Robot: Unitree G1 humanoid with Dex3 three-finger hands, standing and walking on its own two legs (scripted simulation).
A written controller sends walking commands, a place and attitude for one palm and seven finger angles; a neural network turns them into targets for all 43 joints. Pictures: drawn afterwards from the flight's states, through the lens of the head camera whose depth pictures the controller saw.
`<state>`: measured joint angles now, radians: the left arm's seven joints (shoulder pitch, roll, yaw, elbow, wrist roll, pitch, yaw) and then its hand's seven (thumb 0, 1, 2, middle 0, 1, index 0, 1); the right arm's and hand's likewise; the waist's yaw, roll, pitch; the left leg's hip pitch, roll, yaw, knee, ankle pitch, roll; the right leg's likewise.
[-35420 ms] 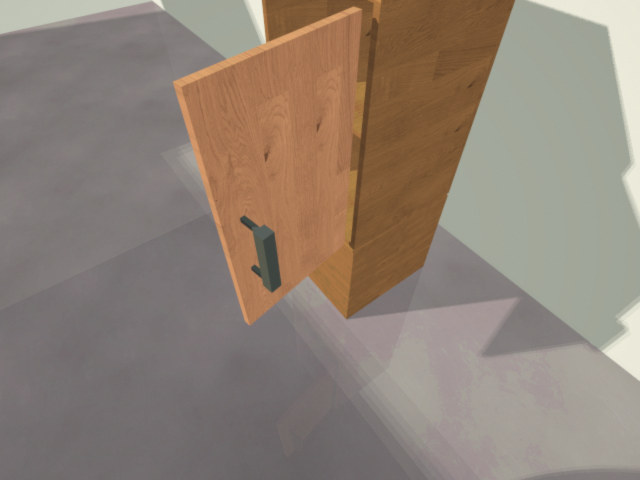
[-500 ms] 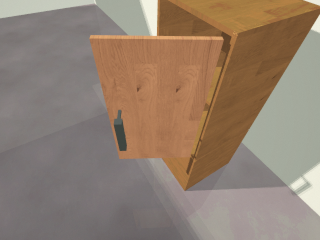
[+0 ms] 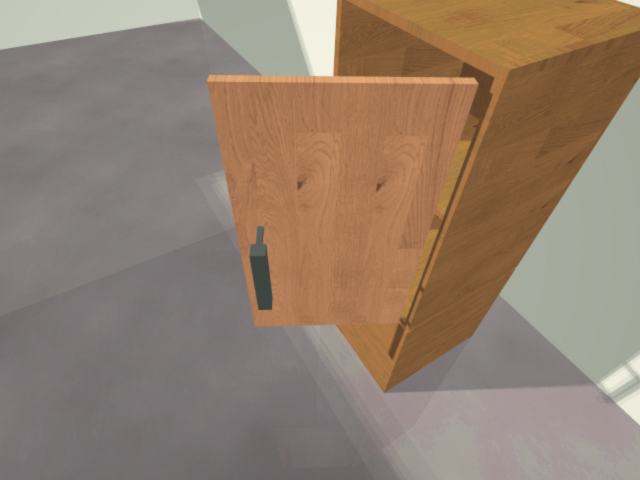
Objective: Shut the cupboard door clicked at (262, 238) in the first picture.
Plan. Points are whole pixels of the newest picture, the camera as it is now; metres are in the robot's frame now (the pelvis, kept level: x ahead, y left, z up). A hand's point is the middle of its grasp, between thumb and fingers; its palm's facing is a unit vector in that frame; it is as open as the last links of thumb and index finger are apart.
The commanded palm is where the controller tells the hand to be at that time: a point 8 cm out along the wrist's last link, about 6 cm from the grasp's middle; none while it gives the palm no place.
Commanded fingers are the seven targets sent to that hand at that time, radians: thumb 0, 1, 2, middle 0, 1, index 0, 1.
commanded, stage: look again from close up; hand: left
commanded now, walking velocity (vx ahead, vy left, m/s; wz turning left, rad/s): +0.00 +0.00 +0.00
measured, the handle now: (262, 269) +0.48 +0.13 -0.08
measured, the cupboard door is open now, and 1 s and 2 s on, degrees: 61 61 61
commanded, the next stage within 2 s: shuffle to correct the standing spot in 0.22 s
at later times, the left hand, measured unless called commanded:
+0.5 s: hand out of the picture +0.00 +0.21 -0.17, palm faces -0.01 -0.97 -0.24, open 7.4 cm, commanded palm none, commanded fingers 0.00 0.90 0.90 -0.20 -0.30 -0.20 -0.30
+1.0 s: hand out of the picture +0.01 +0.10 -0.18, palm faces +0.08 -0.99 -0.14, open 7.4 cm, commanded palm none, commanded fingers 0.00 0.90 0.90 -0.20 -0.30 -0.20 -0.30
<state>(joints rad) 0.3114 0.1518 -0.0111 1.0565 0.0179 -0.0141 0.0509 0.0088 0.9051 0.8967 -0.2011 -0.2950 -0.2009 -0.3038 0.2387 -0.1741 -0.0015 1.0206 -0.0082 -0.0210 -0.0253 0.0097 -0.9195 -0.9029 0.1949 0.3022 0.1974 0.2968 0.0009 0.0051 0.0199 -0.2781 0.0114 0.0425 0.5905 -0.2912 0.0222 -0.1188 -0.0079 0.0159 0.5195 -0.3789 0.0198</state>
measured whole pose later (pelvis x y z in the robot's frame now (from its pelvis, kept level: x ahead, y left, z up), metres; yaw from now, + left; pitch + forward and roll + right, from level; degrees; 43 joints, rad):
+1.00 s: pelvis +0.03 -0.06 +0.00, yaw +2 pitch +1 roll -1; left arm 0.32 0.15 0.04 1.03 0.02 0.05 0.00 0.01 0.91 0.90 -0.20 -0.29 -0.20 -0.30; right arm 0.24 -0.15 -0.02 1.05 -0.04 -0.01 -0.05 0.00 -0.90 -0.90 0.20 0.30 0.20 0.30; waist 0.00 -0.01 0.06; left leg -0.29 0.11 0.04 0.60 -0.32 -0.04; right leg -0.36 -0.01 -0.08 0.81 -0.46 -0.01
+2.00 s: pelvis +0.06 -0.08 +0.01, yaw +3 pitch +0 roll +0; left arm 0.25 0.18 -0.02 1.02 0.01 0.00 0.03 0.01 0.91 0.90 -0.20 -0.29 -0.20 -0.30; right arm 0.29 -0.18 0.03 1.05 -0.01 -0.02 -0.01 0.01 -0.91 -0.90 0.20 0.30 0.20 0.30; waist -0.01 0.02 0.04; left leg -0.20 -0.04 0.12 0.45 -0.26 0.08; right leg -0.20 -0.04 -0.07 0.48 -0.29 0.01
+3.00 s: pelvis +0.09 -0.07 +0.01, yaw +2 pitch -1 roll +0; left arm 0.26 0.15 -0.01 1.12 0.01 0.00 0.04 0.01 0.91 0.90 -0.20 -0.29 -0.20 -0.30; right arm 0.26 -0.14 0.02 1.15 -0.01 -0.03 -0.04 0.01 -0.92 -0.90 0.20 0.30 0.20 0.30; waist 0.01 -0.02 0.05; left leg -0.12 -0.06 0.13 0.39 -0.28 0.09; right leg -0.12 -0.06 -0.06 0.43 -0.30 0.03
